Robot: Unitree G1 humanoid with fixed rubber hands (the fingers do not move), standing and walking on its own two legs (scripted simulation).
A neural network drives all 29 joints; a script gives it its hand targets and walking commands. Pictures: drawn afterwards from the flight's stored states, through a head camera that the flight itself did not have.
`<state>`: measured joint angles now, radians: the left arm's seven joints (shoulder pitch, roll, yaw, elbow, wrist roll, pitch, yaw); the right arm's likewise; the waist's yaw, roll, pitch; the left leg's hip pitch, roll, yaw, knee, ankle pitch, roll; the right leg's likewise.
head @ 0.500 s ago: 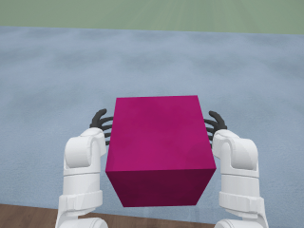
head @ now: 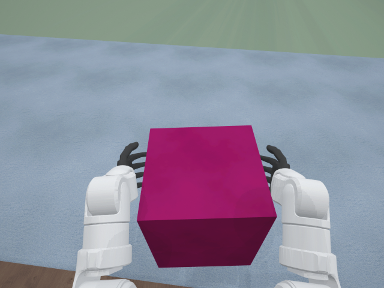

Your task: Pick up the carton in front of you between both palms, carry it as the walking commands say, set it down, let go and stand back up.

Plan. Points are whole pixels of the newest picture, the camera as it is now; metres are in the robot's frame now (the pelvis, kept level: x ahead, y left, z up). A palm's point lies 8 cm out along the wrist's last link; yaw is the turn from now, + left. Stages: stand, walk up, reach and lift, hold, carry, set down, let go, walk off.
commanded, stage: carry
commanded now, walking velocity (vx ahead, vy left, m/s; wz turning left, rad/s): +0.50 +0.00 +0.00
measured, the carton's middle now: (202, 200) +0.32 +0.00 +0.05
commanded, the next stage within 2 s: none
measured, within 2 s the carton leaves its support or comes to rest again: neither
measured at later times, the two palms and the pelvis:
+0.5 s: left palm (151, 121) +0.53 +0.14 +0.10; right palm (261, 126) +0.53 -0.16 +0.10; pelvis +0.20 -0.01 -0.02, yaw +2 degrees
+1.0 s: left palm (152, 80) +0.81 +0.19 +0.08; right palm (234, 82) +0.82 -0.11 +0.08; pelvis +0.49 +0.01 -0.05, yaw +0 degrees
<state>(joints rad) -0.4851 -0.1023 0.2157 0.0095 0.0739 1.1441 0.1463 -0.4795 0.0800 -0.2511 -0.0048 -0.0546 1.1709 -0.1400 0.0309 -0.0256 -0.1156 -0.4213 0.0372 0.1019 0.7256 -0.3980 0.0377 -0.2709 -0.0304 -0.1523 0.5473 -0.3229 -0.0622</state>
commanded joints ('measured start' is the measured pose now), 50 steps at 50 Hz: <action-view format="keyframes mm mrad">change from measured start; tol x32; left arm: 1 -652 -838 -635 -79 -305 -9 -96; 50 -563 -802 -683 -89 -351 -18 -109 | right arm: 1 -633 821 594 -19 225 -25 89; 50 -483 660 573 -124 167 -30 62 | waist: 1 13 -85 -215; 6 -94 301 -195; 22 -45 200 -255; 26 43 -342 -425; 50 -59 7 -238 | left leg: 1 -64 -24 18 -85 2 21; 4 390 22 -51 -325 68 39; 6 597 371 -688 -463 -41 235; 23 346 134 -16 -107 773 40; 27 -386 -47 -131 643 -134 5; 41 -385 16 -79 -73 494 -29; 50 315 -23 37 -322 537 13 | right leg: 1 207 -262 289 -200 -46 -142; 8 -628 -32 141 611 -222 9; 23 18 68 -42 -32 247 -11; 26 549 -320 734 -164 152 -215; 46 273 -137 230 -16 293 -103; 50 121 -61 113 416 412 -16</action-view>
